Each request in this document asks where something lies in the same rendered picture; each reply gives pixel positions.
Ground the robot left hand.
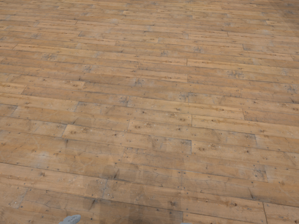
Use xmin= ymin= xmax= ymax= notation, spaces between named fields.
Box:
xmin=59 ymin=215 xmax=81 ymax=224

